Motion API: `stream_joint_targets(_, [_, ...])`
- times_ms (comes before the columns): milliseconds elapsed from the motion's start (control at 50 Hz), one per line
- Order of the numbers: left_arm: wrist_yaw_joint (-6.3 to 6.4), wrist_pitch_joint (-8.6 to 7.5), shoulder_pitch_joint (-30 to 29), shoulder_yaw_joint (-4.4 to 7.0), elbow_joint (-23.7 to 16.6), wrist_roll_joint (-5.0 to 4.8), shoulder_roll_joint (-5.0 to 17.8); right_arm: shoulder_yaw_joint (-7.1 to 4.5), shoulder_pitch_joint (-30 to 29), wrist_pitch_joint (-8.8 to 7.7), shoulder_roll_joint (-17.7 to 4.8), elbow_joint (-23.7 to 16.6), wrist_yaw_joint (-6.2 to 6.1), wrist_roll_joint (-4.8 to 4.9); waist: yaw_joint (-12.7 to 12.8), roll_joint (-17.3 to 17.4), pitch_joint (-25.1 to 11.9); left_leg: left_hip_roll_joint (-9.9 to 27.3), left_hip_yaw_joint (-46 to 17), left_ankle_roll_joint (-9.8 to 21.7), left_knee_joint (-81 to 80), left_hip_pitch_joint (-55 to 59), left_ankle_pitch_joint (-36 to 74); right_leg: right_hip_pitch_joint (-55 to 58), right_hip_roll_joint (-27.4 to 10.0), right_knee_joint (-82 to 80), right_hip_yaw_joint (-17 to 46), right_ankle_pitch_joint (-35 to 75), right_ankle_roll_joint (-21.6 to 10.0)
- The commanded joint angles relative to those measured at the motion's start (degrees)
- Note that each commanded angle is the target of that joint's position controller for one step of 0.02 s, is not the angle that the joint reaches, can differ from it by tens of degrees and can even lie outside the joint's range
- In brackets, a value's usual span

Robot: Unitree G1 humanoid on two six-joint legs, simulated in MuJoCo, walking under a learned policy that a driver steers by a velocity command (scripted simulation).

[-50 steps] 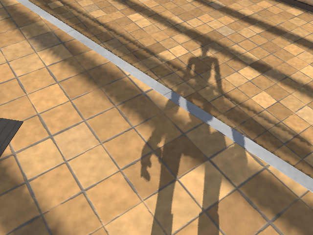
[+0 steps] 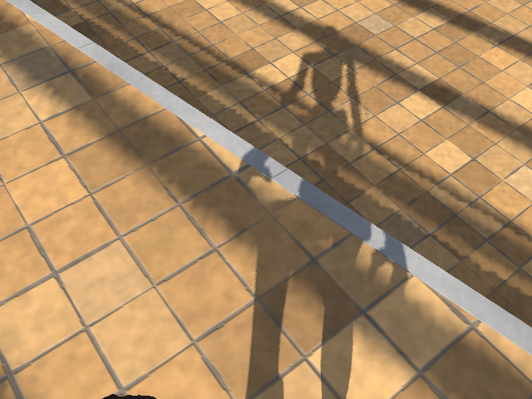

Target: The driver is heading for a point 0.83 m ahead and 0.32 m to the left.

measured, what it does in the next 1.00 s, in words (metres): walks ahead, turning left: right foot, then left foot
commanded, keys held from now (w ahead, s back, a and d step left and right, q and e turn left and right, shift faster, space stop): w+q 1.00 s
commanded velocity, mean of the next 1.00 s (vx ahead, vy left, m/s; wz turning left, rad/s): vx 0.49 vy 0.00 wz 0.53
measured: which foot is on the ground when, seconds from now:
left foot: down 0.00-0.04, up 0.06-0.56, down 0.58-1.00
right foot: up 0.00-0.02, down 0.04-0.60, up 0.62-1.00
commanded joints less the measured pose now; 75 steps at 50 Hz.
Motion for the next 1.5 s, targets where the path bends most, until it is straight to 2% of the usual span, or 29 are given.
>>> stream_joint_targets(20, [1.26, -1.49, 11.1, 2.32, 0.0, -0.28, 6.7, -2.08, -2.1, -0.34, -10.8, -2.4, 0.02, 0.13, 8.8, 5.6, -2.7, 12.4, -5.5, 6.4, 14.8, -7.2, 56.7, 18.8, 4.3, -4.6, -1.4, -0.8, -2.4])
stream_joint_targets(40, [1.86, -2.14, 20.3, 3.29, 2.5, 0.24, 8.4, -2.24, -2.9, -0.25, -11.0, -2.7, 0.28, 0.50, 12.7, 4.5, -7.8, 9.8, -4.2, 5.4, 26.7, -13.1, 50.0, 31.9, 2.3, -7.4, 0.1, 1.0, -3.3])
stream_joint_targets(60, [2.50, -2.54, 29.0, 4.64, 3.3, 1.82, 13.8, -1.60, -1.4, -0.22, -7.6, -4.3, 0.58, 0.86, 14.1, -1.9, -15.9, 5.8, -2.1, 4.7, 43.7, -23.3, 27.6, 45.1, -12.4, -8.8, 15.5, -9.5, -5.1])
stream_joint_targets(80, [1.81, -2.21, 27.9, 5.22, 2.6, 2.44, 16.9, -1.16, 5.8, 0.51, -2.1, -4.5, 0.38, 3.07, 9.5, -11.7, -21.4, -1.9, -1.2, 3.4, 61.4, -38.2, -9.2, 52.3, -25.9, -17.3, 40.9, -12.5, -10.9])
stream_joint_targets(100, [1.53, -1.62, 21.9, 4.63, 1.3, 0.72, 13.1, -2.42, 1.9, 1.13, -7.0, -4.8, 0.25, 1.28, 7.9, -4.4, -15.6, 2.0, -4.2, 4.2, 65.7, -41.3, -3.6, 44.4, -23.2, -21.0, 41.3, -19.7, -10.0])
stream_joint_targets(140, [1.23, -2.70, 14.0, 2.78, 0.4, 0.45, 6.0, -2.63, -6.3, 1.33, -5.7, -6.9, 0.76, 0.48, 5.7, -0.4, -3.1, 6.1, -3.8, 4.6, 62.1, -41.0, 4.4, 29.4, -18.7, -24.0, 24.5, -12.9, -7.4])
stream_joint_targets(200, [2.13, -3.94, 17.6, 1.88, 2.9, 0.01, 3.1, -3.40, -6.6, 3.38, -4.7, -7.8, 1.72, -0.53, 2.8, -3.0, -1.2, 7.8, -3.1, 4.2, 59.1, -37.5, 5.6, 23.0, -15.0, -24.8, 11.7, 0.9, -4.6])
stream_joint_targets(300, [2.59, -4.60, 23.2, 1.94, 4.3, 0.00, 4.1, -3.21, -16.5, 5.06, -3.9, -11.9, 3.01, -0.67, 2.9, -3.2, 0.9, 8.6, -0.4, 3.3, 54.4, -46.3, 13.5, 25.9, -13.3, -26.3, 1.3, 10.5, -3.8])
stream_joint_targets(440, [3.73, -4.03, 28.5, 1.85, 6.0, -0.13, 6.9, -1.87, -31.1, 4.25, -3.8, -18.0, 4.35, -0.61, 5.9, -2.3, 3.9, 6.1, 7.3, 3.3, 29.3, -42.8, 20.0, 32.1, -13.0, -26.0, -7.6, 21.9, -3.3])
stream_joint_targets(500, [4.25, -3.13, 29.7, 2.15, 6.9, -0.07, 8.3, -2.46, -30.3, 4.32, -5.3, -18.8, 4.08, -0.94, 4.9, -3.7, 2.2, 2.9, 9.7, 6.1, 25.7, -38.5, 14.3, 38.2, -14.0, -19.2, -10.4, 39.7, -3.0])
stream_joint_targets(560, [4.24, -1.65, 28.2, 2.98, 6.4, -0.02, 11.0, -4.20, -18.9, 4.32, -8.5, -15.9, 3.37, -1.10, 0.1, -5.2, -4.2, -2.5, 10.4, 9.9, 22.1, -25.5, 7.0, 38.9, -14.4, 0.1, -11.6, 50.0, -3.2])
stream_joint_targets(580, [3.82, -1.28, 27.2, 3.04, 5.7, -0.17, 11.2, -5.38, -11.1, 3.87, -10.6, -13.6, 2.70, -1.56, -3.6, -2.7, -8.2, -2.9, 8.0, 11.7, 16.8, -14.0, 8.3, 32.7, -13.6, 13.4, -12.3, 40.8, -1.7])
stream_joint_targets(600, [3.46, -1.14, 27.5, 2.38, 3.7, 0.18, 7.8, -6.91, -7.1, 3.55, -15.9, -13.0, 1.97, -1.85, -3.8, 4.8, -13.0, 10.4, -9.4, 15.0, 15.6, -0.9, 4.6, 18.0, -10.3, 30.9, -11.5, 5.8, 0.1])
stream_joint_targets(620, [2.35, -1.47, 26.2, 2.12, -1.4, -0.81, 5.4, -7.73, -8.6, 4.26, -20.5, -14.7, 1.98, -0.67, -0.8, 14.0, -16.1, 22.9, -42.5, 24.3, 5.4, 9.5, 1.5, -3.8, 2.8, 48.3, -3.3, -26.4, 3.2])
stream_joint_targets(640, [2.09, -2.09, 18.3, 2.73, -2.8, -0.16, 9.1, -7.12, -8.6, 4.98, -18.3, -14.1, 1.50, 0.26, -2.2, 2.9, -9.9, 21.9, -37.4, 22.2, 1.8, 5.5, 1.7, -10.8, -0.9, 47.2, 4.6, -20.8, 2.8])
stream_joint_targets(680, [1.83, -3.55, 17.4, 2.42, -2.6, -0.78, 8.3, -5.76, -14.3, 4.23, -13.7, -14.2, 0.82, 0.26, 2.7, -1.7, -1.4, 17.4, -25.1, 17.5, 0.6, -7.3, 15.1, -7.2, -4.9, 37.6, 5.5, -11.8, 2.5])
stream_joint_targets(700, [1.89, -2.86, 18.1, 2.44, -2.3, 0.25, 8.0, -5.42, -15.9, 3.60, -12.8, -14.5, 0.44, 0.66, 4.6, -2.1, -1.3, 14.3, -20.5, 15.8, 0.7, -11.1, 21.4, -3.4, -5.9, 34.2, 6.0, -11.1, 3.1])
stream_joint_targets(820, [0.95, 0.70, 11.9, 1.95, -5.5, 1.35, 6.6, -4.98, -10.2, 1.62, -13.9, -13.8, 0.80, 1.23, 4.2, 1.8, -0.9, 8.7, -14.5, 13.5, -0.5, -14.6, 31.5, -4.5, -5.7, 23.5, 4.1, -4.5, 6.4])
stream_joint_targets(1020, [-0.09, -0.26, -6.9, 0.35, -14.0, 0.44, 7.2, -4.57, -0.4, 2.16, -14.7, -13.4, 0.05, 0.21, -1.9, 5.1, 0.8, 9.4, -19.3, 11.3, 3.8, -2.9, 39.8, -9.1, -0.3, 3.3, 3.8, 5.0, 4.5])
stream_joint_targets(1080, [0.34, -1.03, -2.5, 0.59, -14.0, -0.05, 9.0, -4.93, -3.8, 2.00, -16.4, -14.5, -0.55, -0.03, 1.6, 6.2, 0.0, 9.9, -20.1, 8.6, 7.4, -4.7, 45.5, 2.8, 1.7, -4.0, 4.6, 2.5, 2.3])
stream_joint_targets(1120, [1.60, -1.77, 11.5, 1.97, -10.0, -0.15, 12.2, -5.43, -7.3, 1.38, -18.3, -15.4, 0.21, 0.18, 7.9, 4.8, -6.9, 6.4, -18.0, 5.7, 21.8, -8.7, 55.7, 22.0, 4.1, -8.0, 3.7, 1.7, 0.2])
stream_joint_targets(1140, [2.52, -2.41, 20.2, 2.67, -8.6, 0.70, 14.3, -5.05, -8.0, 0.89, -16.6, -16.3, 0.87, 0.72, 11.8, 2.8, -13.1, 3.3, -16.6, 4.7, 34.8, -16.3, 44.7, 36.1, -2.3, -8.8, 9.1, -0.5, -1.5])
stream_joint_targets(1160, [3.28, -2.35, 25.1, 3.48, -9.0, 2.33, 18.8, -3.49, -4.3, 0.74, -9.5, -18.3, 1.02, 1.88, 10.3, -8.2, -21.1, -2.9, -10.8, 3.4, 52.4, -28.9, 6.8, 49.7, -19.0, -9.4, 27.8, -4.6, -4.6])
stream_joint_targets(1180, [2.78, -1.48, 21.7, 4.07, -9.4, 1.63, 20.1, -3.84, 1.0, 1.23, -12.1, -19.1, 0.65, 1.81, 6.0, -17.3, -24.4, -5.7, -8.4, 3.0, 61.8, -39.1, -10.7, 50.4, -25.2, -17.7, 50.7, -9.7, -10.0])
stream_joint_targets(1200, [2.55, -0.98, 16.1, 2.99, -10.6, 0.83, 13.8, -4.13, -1.4, 2.32, -14.4, -17.2, 0.30, 0.11, 4.3, -6.6, -14.0, -0.7, -8.3, 2.9, 64.5, -42.3, -4.8, 40.8, -22.9, -19.6, 44.5, -19.0, -9.3])
stream_joint_targets(1220, [2.42, -1.10, 12.8, 1.80, -10.8, 0.34, 9.4, -4.01, -5.7, 2.65, -13.9, -17.2, 0.82, -0.43, 4.5, -0.7, -5.9, 0.7, -6.9, 2.1, 62.1, -41.2, -0.3, 31.8, -19.4, -20.7, 34.2, -11.8, -8.6])
stream_joint_targets(1240, [2.32, -1.44, 12.4, 1.27, -10.1, 0.56, 8.0, -3.90, -7.1, 2.97, -12.6, -17.3, 1.11, -0.49, 3.7, 0.2, -3.1, 1.8, -6.5, 1.5, 59.6, -39.3, 0.9, 27.1, -16.7, -21.0, 26.4, 0.6, -7.6])
stream_joint_targets(1320, [1.55, -4.00, 17.0, 1.06, -6.3, -0.51, 8.9, -3.70, -7.0, 4.70, -10.5, -17.8, 1.90, -1.09, 2.0, -4.3, -4.9, 0.5, -5.8, -0.1, 54.9, -35.6, 0.7, 24.5, -13.4, -19.0, 11.5, 40.5, -8.2])
stream_joint_targets(1500, [1.34, -1.89, 19.2, 1.12, -3.2, -0.81, 11.3, -1.08, -19.6, 5.05, -8.7, -20.7, 2.68, -0.87, 4.7, -6.6, -6.2, 1.3, 0.6, -1.5, 26.6, -27.3, 13.3, 24.4, -10.2, -17.4, 2.1, 36.4, -6.3])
